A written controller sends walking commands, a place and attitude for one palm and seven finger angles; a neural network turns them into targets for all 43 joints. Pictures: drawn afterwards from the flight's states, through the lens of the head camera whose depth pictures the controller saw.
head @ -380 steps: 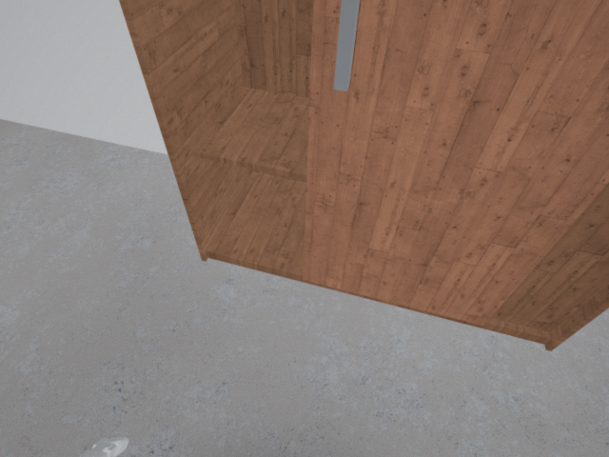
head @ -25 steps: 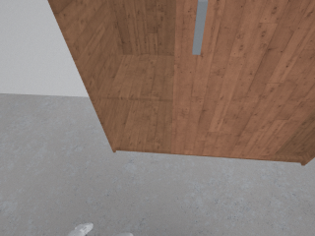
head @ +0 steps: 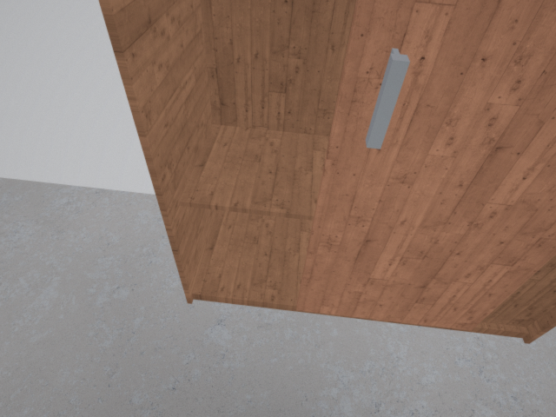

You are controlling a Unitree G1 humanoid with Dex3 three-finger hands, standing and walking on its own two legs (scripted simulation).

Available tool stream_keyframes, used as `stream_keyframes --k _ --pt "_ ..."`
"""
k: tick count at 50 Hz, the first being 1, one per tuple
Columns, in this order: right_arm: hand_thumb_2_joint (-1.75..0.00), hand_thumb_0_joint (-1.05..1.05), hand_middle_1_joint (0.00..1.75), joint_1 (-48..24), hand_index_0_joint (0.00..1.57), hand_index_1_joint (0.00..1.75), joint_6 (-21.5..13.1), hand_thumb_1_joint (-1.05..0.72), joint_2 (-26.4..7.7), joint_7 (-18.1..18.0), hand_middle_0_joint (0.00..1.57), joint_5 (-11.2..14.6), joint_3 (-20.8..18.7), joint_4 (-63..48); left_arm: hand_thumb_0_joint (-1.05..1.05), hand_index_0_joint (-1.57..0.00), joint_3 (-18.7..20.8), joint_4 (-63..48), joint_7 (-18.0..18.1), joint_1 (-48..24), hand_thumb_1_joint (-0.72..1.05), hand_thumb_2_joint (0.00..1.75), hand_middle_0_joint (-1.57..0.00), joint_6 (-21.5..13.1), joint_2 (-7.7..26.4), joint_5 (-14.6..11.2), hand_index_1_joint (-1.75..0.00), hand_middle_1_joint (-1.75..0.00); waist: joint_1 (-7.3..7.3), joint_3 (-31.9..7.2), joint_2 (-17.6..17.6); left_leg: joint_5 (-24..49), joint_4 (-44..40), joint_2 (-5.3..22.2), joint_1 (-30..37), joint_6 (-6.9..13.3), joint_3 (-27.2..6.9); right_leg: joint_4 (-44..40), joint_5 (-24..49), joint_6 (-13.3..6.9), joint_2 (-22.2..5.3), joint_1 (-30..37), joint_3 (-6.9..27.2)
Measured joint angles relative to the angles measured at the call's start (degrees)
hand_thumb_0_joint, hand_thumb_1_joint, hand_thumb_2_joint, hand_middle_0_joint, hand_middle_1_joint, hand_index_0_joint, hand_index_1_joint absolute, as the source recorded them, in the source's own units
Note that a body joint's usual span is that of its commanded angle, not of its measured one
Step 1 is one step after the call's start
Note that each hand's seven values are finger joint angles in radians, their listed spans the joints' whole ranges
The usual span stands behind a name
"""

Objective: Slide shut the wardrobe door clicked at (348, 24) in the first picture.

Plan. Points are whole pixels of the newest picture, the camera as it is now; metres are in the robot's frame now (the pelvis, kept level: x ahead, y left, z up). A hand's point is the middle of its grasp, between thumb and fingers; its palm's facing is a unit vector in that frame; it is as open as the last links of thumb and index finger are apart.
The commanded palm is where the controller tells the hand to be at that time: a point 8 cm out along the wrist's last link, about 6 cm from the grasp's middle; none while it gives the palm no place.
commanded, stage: take the last steps up to it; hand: right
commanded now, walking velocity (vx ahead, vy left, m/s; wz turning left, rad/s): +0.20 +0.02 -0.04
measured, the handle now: (383, 99) +0.62 -0.14 +0.18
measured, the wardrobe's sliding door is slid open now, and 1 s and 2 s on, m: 0.41 0.41 0.41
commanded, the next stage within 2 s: come to a stop and stand still in 0.14 s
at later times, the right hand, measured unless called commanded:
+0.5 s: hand out of the picture +0.12 -0.21 -0.19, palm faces +0.05 +0.98 -0.17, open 7.3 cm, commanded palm none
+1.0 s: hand out of the picture +0.15 -0.18 -0.16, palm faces +0.05 +0.97 -0.23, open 7.3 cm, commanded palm none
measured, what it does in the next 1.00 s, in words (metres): steps on the spot: right foot, then left foot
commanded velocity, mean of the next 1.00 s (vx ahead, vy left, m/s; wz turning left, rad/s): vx -0.03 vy -0.01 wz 0.00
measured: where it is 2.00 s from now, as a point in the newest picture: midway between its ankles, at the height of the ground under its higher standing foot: outside the picture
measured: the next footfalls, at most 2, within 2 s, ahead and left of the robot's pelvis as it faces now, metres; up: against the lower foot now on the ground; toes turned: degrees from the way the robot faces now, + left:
right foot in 0.26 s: +0.19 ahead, -0.14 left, +0.00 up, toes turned -8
left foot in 0.70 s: +0.16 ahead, +0.13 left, +0.00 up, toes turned +5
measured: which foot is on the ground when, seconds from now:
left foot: down 0.00-0.26, up 0.28-0.68, down 0.70-1.00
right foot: up 0.00-0.24, down 0.26-0.70, up 0.72-1.00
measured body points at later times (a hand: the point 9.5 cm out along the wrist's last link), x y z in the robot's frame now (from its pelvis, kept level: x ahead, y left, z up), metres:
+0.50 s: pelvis +0.11 -0.04 +0.00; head +0.13 -0.06 +0.45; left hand +0.20 +0.19 -0.14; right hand +0.12 -0.27 -0.17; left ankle +0.10 +0.10 -0.69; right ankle +0.16 -0.13 -0.74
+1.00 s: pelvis +0.09 +0.01 +0.00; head +0.11 +0.03 +0.45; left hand +0.11 +0.25 -0.17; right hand +0.15 -0.23 -0.14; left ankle +0.12 +0.12 -0.74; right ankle +0.06 -0.13 -0.72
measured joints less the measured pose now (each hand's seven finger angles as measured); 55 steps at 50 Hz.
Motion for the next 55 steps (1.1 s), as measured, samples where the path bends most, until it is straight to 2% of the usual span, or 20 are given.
stream_keyframes --k 3,5,11,13,15,17,19,23,27,32,35,37,39,42,44,49,53,55 --pt "-0.9 0.0 0.3 1.91 0.2 0.3 -0.24 -0.92 1.02 -0.11 0.2 -0.08 0.48 1.81 0.01 -0.2 0.11 -1.29 -0.17 -2.19 0.92 0.9 -0.19 -0.45 -0.51 -0.12 -0.3 -0.3 0.25 0.38 0.21 0.18 -3.13 -0.28 2.76 -0.07 0.48 -2.95 3.09 0.95 -1.52 -3.24 -0.68" --pt "-0.9 0.0 0.3 2.87 0.2 0.3 -0.44 -0.92 1.67 -0.11 0.2 -0.13 0.78 2.8 0.01 -0.2 0.0 -1.84 -0.31 -3.99 0.92 0.9 -0.19 -0.67 -0.97 -0.22 -0.3 -0.3 -0.15 0.83 0.42 -0.27 -4.07 -0.34 4.13 -0.36 0.61 -7.06 4.07 1.24 -2.07 -3.83 -1.3" --pt "-0.9 0.0 0.3 5.01 0.21 0.3 -0.11 -0.91 2.59 -0.19 0.2 -0.32 0.76 4.9 0.01 -0.2 -0.18 -2.9 -0.19 -8.82 0.94 0.9 -0.19 -1.78 -1.15 -0.38 -0.3 -0.3 -2.21 2.16 1.48 -5.06 -1.44 0.32 6.6 -2.31 0.77 -21.09 5.27 0.25 -1.01 0.86 -3.42" --pt "-0.9 0.0 0.3 5.98 0.21 0.3 0.32 -0.91 2.46 -0.25 0.2 -0.09 0.58 5.25 0.01 -0.2 -0.59 -3.64 -0.05 -9.69 0.94 0.9 -0.19 -2.98 -1.29 -0.17 -0.3 -0.3 -2.54 2.26 2.05 -8.9 4.29 0.98 5.3 -3.04 0.36 -26.51 7.14 -0.74 -0.2 4.8 -4.03" --pt "-0.9 0.0 0.3 5.03 0.21 0.3 1.38 -0.91 1.67 -0.41 0.2 0.39 0.51 5.72 0.01 -0.2 -1.12 -4.01 0.71 -11.0 0.93 0.9 -0.19 -3.88 -2.37 -0.09 -0.3 -0.3 -2.67 3.13 4.06 -13.08 16.72 2.56 0.22 -2.59 -1.86 -24.32 4.7 -2.06 0.93 4.99 -5.35" --pt "-0.9 0.0 0.3 3.52 0.2 0.3 2.51 -0.91 0.92 -0.77 0.2 0.61 0.52 5.77 0.0 -0.2 -1.91 -4.1 1.64 -11.73 0.93 0.9 -0.19 -3.75 -3.34 -0.3 -0.3 -0.3 -2.91 3.42 4.73 -15.62 26.64 2.57 -4.92 -2.76 -3.89 -25.05 4.01 -2.55 1.19 6.66 -6.43" --pt "-0.9 0.0 0.3 1.6 0.2 0.3 3.29 -0.91 0.25 -0.91 0.2 0.58 0.36 5.17 0.0 -0.2 -1.76 -4.15 2.73 -12.44 0.94 0.9 -0.2 -3.5 -3.79 -0.75 -0.3 -0.3 -2.72 3.56 4.75 -14.95 29.39 2.98 -8.44 -3.39 -4.38 -27.92 5.11 -2.34 1.45 8.7 -6.92" --pt "-0.9 0.0 0.3 -2.47 0.2 0.3 4.74 -0.91 -1.39 -0.76 0.2 0.26 -0.34 1.91 -0.02 -0.21 -1.62 -4.33 3.13 -13.63 0.95 0.9 -0.2 -2.18 -3.18 -0.87 -0.3 -0.3 -2.09 3.75 4.1 -12.04 28.23 3.5 -13.31 -4.06 -4.92 -32.36 7.12 -2.52 1.53 10.77 -6.69" --pt "-0.9 0.0 0.3 -5.82 0.2 0.3 5.63 -0.91 -3.24 -0.69 0.2 -0.05 -1.31 -1.86 -0.01 -0.21 -1.08 -4.75 2.76 -13.7 0.95 0.9 -0.2 -0.76 -2.39 -0.65 -0.3 -0.3 -1.82 3.85 3.4 -9.51 30.04 3.2 -16.76 -4.24 -5.69 -33.61 7.91 -1.77 0.82 11.06 -6.27" --pt "-0.9 0.0 0.3 -8.21 0.2 0.3 5.39 -0.91 -4.37 -0.7 0.2 0.04 -1.68 -4.8 -0.01 -0.21 -0.2 -5.35 1.91 -12.97 0.93 0.9 -0.2 0.39 -1.14 -0.21 -0.3 -0.3 -1.14 4.06 1.72 -7.75 22.85 3.03 -14.1 -3.87 -5.01 -32.01 7.44 -0.25 -0.35 10.33 -5.81" --pt "-0.9 0.0 0.3 -7.62 0.2 0.3 3.95 -0.91 -4.9 -0.79 0.2 -0.16 -1.29 -5.75 0.0 -0.21 0.1 -5.65 1.26 -11.63 0.92 0.9 -0.2 0.82 -0.65 -0.54 -0.3 -0.3 -1.21 3.08 1.85 -0.55 10.72 3.65 -8.92 -3.43 -5.04 -28.03 5.61 1.13 -0.26 8.4 -6.29" --pt "-0.9 0.0 0.3 -7.75 0.2 0.3 3.6 -0.91 -3.83 -0.83 0.2 -0.39 -0.7 -5.12 0.0 -0.2 0.47 -5.72 0.94 -11.22 0.92 0.9 -0.2 1.58 0.35 -0.83 -0.3 -0.3 -0.86 3.29 -0.09 -1.91 11.71 2.85 -9.23 -2.5 -4.62 -22.95 -1.57 1.58 0.1 6.53 -3.68" --pt "-0.9 0.0 0.3 -7.45 0.2 0.3 3.66 -0.91 -2.74 -0.57 0.2 -0.43 -0.1 -4.86 0.0 -0.2 0.7 -5.63 0.81 -10.49 0.92 0.9 -0.2 2.56 1.04 -0.79 -0.3 -0.3 -0.71 3.01 -1.09 -1.98 11.17 2.63 -9.1 -1.86 -4.49 -16.16 -6.48 1.45 1.77 4.72 -0.79" --pt "-0.9 0.0 0.3 -7.21 0.2 0.3 3.95 -0.91 -1.55 -0.48 0.2 -0.38 0.19 -4.56 0.0 -0.2 0.7 -5.15 0.48 -9.09 0.92 0.9 -0.19 2.76 1.5 -0.76 -0.3 -0.3 -0.69 2.63 -1.36 -0.16 8.35 2.54 -8.36 -1.54 -4.55 -8.16 -5.82 1.71 3.25 3.53 0.94" --pt "-0.9 0.0 0.3 -7.25 0.21 0.3 3.99 -0.91 -1.15 -0.5 0.2 -0.4 0.15 -4.59 0.0 -0.2 0.53 -4.87 0.35 -7.89 0.92 0.9 -0.19 2.62 1.47 -0.77 -0.3 -0.3 -0.74 2.43 -0.95 0.9 6.74 2.67 -8.08 -1.43 -4.4 -7.23 -5.2 2.08 3.55 4.27 1.2" --pt "-0.9 0.0 0.3 -7.47 0.21 0.3 3.48 -0.91 -1.27 -0.58 0.2 -0.49 -0.34 -4.58 0.0 -0.2 -0.14 -4.02 0.52 -5.72 0.91 0.9 -0.19 2.16 0.83 -0.92 -0.3 -0.3 -1.68 2.31 0.9 2.6 4.64 3.25 -8.32 -1.63 -3.97 -17.88 -6.16 2.22 3.29 9.83 0.9" --pt "-0.9 0.0 0.3 -7.17 0.21 0.3 3.81 -0.91 -1.95 -0.64 0.2 0.17 -0.6 -3.1 0.0 -0.2 -0.93 -3.46 1.04 -4.82 0.91 0.9 -0.19 0.6 0.37 -0.93 -0.3 -0.3 -1.72 1.87 1.27 2.28 6.41 2.81 -9.82 -2.64 -3.23 -32.95 1.65 1.22 2.49 16.21 1.28" --pt "-0.9 0.0 0.3 -7.02 0.21 0.3 3.88 -0.91 -2.53 -1.14 0.2 0.51 -0.37 -1.81 0.0 -0.2 -1.46 -3.07 1.12 -5.02 0.91 0.9 -0.19 0.35 -0.45 -0.94 -0.3 -0.3 -1.91 2.22 2.43 2.45 6.51 3.11 -9.63 -3.3 -3.63 -31.55 1.18 0.97 2.79 15.83 0.92"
